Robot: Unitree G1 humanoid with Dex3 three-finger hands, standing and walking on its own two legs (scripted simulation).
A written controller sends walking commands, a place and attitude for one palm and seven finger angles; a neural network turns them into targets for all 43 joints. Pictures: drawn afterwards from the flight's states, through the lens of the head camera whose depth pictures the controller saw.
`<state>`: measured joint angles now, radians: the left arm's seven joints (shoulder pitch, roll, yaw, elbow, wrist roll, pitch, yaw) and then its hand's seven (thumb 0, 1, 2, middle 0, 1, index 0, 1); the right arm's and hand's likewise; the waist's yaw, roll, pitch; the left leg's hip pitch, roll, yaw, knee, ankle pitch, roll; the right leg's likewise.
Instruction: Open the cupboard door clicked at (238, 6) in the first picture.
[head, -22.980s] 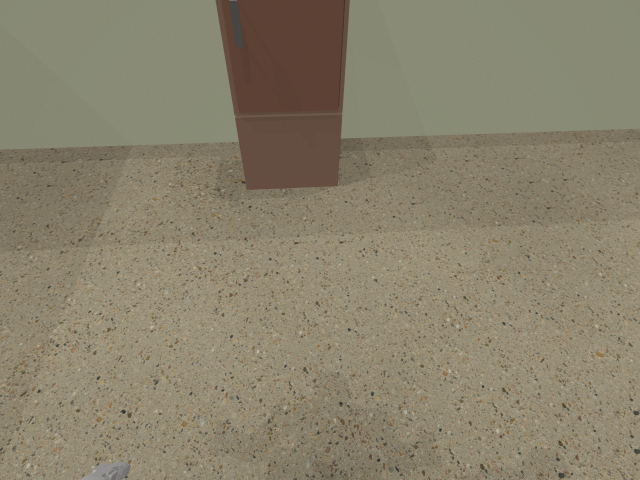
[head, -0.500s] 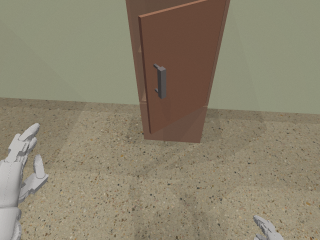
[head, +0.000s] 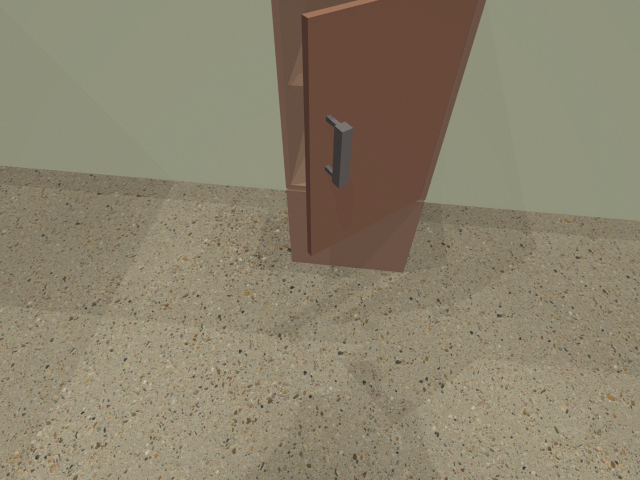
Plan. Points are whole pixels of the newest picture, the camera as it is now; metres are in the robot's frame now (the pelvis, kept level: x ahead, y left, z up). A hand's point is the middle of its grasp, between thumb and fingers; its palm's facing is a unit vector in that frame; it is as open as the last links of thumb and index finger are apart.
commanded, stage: let the arm hang, fingers relaxed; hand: left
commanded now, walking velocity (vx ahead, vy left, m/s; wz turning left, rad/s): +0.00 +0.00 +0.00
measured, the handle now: (335, 151) +0.70 +0.02 -0.01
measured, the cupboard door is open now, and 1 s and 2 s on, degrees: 41 41 41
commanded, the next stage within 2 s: look to check the result in 0.54 s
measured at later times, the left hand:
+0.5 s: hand out of the picture +0.07 +0.19 -0.17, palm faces -0.02 -0.97 -0.24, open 7.4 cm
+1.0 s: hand out of the picture +0.07 +0.20 -0.16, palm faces -0.02 -0.95 -0.30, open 7.4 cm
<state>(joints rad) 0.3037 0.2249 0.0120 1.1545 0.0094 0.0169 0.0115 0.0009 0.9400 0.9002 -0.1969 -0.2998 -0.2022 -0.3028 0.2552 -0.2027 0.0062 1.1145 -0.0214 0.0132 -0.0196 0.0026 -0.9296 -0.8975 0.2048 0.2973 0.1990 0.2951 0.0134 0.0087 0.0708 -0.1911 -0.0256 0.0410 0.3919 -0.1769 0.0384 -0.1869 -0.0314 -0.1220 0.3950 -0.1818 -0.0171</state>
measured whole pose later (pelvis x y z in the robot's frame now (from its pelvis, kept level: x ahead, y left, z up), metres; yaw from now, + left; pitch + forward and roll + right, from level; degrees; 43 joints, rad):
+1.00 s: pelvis +0.02 -0.03 +0.00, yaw -1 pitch -2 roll +0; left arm 0.15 0.27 0.01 1.16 0.01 -0.02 0.01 0.01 0.91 0.90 -0.20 -0.30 -0.20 -0.30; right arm 0.15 -0.28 0.00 1.15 -0.02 0.00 -0.01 0.00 -0.91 -0.90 0.20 0.30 0.20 0.30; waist -0.01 0.02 0.06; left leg -0.11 0.01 0.05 0.32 -0.17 0.00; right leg -0.12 0.01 -0.11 0.33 -0.18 -0.05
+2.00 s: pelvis +0.01 -0.05 -0.02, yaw -20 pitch +0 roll +0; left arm 0.13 0.22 0.08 0.93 0.02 0.03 -0.01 0.01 0.91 0.90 -0.19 -0.30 -0.20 -0.30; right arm 0.24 -0.22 -0.06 0.99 -0.02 0.05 -0.03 0.01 -0.91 -0.90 0.21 0.30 0.20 0.30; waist -0.01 0.03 0.14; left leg -0.35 0.15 0.14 0.92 -0.53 -0.06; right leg -0.33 -0.01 -0.02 0.66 -0.32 -0.02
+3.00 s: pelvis +0.04 -0.09 +0.00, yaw -57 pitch +1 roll -2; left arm 0.19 0.25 0.09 0.93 0.03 0.05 -0.07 0.01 0.91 0.90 -0.20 -0.30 -0.20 -0.30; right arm 0.30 -0.20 -0.02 0.91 -0.04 -0.04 -0.02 0.00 -0.91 -0.90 0.21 0.30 0.20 0.30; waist -0.01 -0.03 0.05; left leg -0.22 0.09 0.10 0.49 -0.30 -0.01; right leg -0.52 0.01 0.00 1.06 -0.40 0.01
